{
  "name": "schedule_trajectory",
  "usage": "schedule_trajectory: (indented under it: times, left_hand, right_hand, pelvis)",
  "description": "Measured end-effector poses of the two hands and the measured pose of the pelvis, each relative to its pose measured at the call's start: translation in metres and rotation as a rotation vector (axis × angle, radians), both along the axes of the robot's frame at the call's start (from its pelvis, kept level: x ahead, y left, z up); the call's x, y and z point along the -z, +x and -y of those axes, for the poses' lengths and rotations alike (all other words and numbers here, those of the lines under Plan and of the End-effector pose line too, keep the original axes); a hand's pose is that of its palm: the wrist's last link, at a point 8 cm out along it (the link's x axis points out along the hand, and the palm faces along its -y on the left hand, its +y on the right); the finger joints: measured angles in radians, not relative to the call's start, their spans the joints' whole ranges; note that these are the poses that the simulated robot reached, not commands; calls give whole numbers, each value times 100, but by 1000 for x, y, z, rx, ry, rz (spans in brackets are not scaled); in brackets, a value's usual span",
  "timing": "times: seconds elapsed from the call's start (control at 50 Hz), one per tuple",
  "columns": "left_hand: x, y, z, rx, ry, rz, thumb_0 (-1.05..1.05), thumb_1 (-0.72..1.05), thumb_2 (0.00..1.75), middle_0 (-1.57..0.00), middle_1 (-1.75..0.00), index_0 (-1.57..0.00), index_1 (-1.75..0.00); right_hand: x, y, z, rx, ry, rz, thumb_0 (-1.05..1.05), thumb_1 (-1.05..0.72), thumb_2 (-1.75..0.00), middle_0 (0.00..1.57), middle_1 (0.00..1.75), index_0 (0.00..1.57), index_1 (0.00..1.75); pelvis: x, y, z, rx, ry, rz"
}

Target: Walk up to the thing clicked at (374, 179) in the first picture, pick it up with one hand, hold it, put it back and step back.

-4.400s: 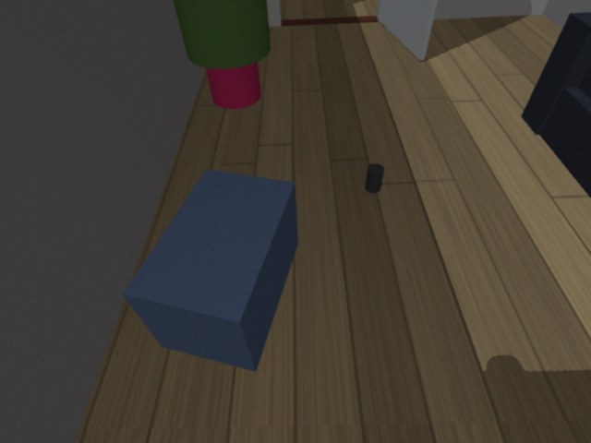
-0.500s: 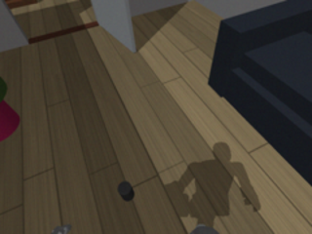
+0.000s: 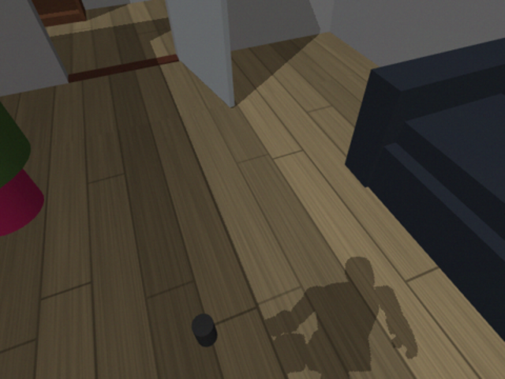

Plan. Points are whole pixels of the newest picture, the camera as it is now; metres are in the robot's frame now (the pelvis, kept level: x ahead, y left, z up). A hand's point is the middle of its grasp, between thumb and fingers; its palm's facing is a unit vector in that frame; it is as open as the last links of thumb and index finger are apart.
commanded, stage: walk up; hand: left
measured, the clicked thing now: (204, 330) +0.42 +0.23 -0.71
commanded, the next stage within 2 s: none
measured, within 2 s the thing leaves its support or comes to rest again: neither
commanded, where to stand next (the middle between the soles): +0.07 +0.00 m, yaw +0 degrees
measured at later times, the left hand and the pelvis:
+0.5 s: hand out of the picture +0.09 +0.25 -0.15, palm faces +0.04 -0.94 -0.33, open 7.4 cm; pelvis +0.01 +0.00 +0.00, yaw +1 degrees
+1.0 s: hand out of the picture +0.09 +0.28 -0.17, palm faces +0.01 -0.93 -0.37, open 7.4 cm; pelvis -0.04 +0.01 -0.02, yaw +3 degrees
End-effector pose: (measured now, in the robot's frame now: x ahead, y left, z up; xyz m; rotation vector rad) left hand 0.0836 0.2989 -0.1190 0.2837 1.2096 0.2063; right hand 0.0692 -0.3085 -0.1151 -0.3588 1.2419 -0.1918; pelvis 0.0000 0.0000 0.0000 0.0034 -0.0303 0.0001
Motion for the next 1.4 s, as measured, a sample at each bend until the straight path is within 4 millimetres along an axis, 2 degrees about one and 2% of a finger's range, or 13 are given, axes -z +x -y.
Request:
schedule_trajectory:
  times: [0.2, 0.34, 0.74, 0.84, 0.92, 0.98, 1.06, 1.1, 1.18, 1.28, 1.34, 1.4]
  left_hand:
    - [-3, -11, -2, -35, 5, -31, 1, 90, 90, -20, -30, -21, -30]
    - [-4, -12, 2, -43, 5, -34, 1, 90, 90, -20, -30, -21, -30]
    - [-7, 3, 9, -29, 8, -5, 1, 90, 90, -20, -30, -21, -30]
    - [-4, 4, 3, -37, 21, 7, 1, 90, 90, -21, -30, -21, -30]
    - [1, 2, -9, -23, 41, 27, 1, 90, 90, -21, -30, -21, -30]
    - [8, 1, -20, 6, 51, 53, 1, 90, 90, -21, -30, -21, -30]
    - [25, 1, -37, 27, 42, 99, 1, 90, 90, -21, -30, -21, -30]
    - [29, -6, -41, 21, 33, 98, 1, 90, 90, -20, -30, -21, -30]
    - [30, -35, -42, 4, 7, 38, 1, 91, 90, -20, -30, -21, -30]
    - [25, -74, -42, 27, -3, -73, 1, 91, 90, -20, -30, -21, -30]
    - [18, -82, -39, 52, 5, -111, 1, 90, 90, -20, -30, -21, -30]
    - [8, -74, -32, 80, 20, -100, 1, 90, 90, -20, -30, -21, -30]
  right_hand:
    - [0, 28, -9, -16, 23, 39, 1, -91, -89, 20, 30, 20, 30]
    - [2, 36, -14, -23, 44, 44, 1, -91, -89, 20, 30, 20, 30]
    - [5, 20, -5, 3, 37, 6, 1, -91, -89, 20, 30, 20, 30]
    - [7, 14, 3, 14, 16, -3, 1, -91, -89, 20, 30, 20, 30]
    - [10, 4, 9, 11, -20, -2, 1, -91, -89, 20, 30, 20, 30]
    - [10, -12, 7, 12, -48, -7, 1, -91, -89, 20, 30, 20, 30]
    - [13, -49, -2, 2, -92, -28, 1, -91, -89, 20, 30, 20, 30]
    - [11, -71, -9, 2, -99, -65, 1, -91, -89, 20, 30, 20, 30]
    - [-2, -102, -20, 23, -99, -106, 1, -91, -89, 20, 30, 20, 30]
    - [-16, -113, -18, 51, -93, -38, 1, -90, -89, 20, 30, 20, 30]
    - [-23, -116, -8, 69, -87, 1, 1, -90, -89, 20, 30, 20, 30]
    - [-25, -120, 8, 79, -81, 9, 1, -90, -89, 20, 30, 20, 30]
  pelvis:
    - [-3, 7, 0, -10, 0, 4]
    - [-4, 10, 1, -17, 0, 3]
    - [-4, 13, 6, -19, -2, 4]
    - [2, -1, 6, -27, -2, -6]
    - [10, -21, 1, -37, -1, -5]
    - [18, -38, -9, -43, 3, -8]
    - [33, -58, -25, -61, -5, -13]
    - [32, -65, -28, -56, 2, -1]
    - [20, -69, -29, -54, -9, -4]
    - [10, -66, -26, -13, -11, -5]
    - [6, -61, -20, 10, -15, -2]
    - [4, -55, -9, 26, -18, 1]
